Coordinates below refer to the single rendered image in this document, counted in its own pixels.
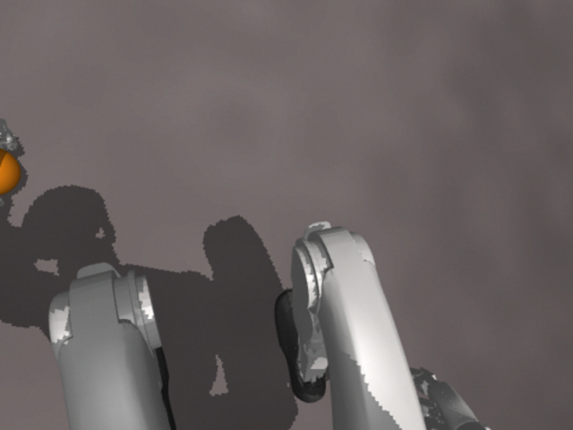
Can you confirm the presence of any right robot hand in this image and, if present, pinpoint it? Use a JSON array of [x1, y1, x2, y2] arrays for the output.
[[409, 367, 478, 430]]

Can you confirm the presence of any ball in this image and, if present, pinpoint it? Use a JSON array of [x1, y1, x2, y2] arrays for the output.
[[0, 148, 21, 195]]

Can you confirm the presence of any left robot hand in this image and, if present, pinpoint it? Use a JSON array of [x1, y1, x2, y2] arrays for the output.
[[0, 118, 18, 207]]

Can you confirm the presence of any left robot foot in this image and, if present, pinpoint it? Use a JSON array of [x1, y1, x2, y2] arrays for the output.
[[155, 347, 176, 430]]

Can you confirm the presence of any right robot foot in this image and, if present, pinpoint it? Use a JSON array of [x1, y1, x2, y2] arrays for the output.
[[274, 290, 326, 403]]

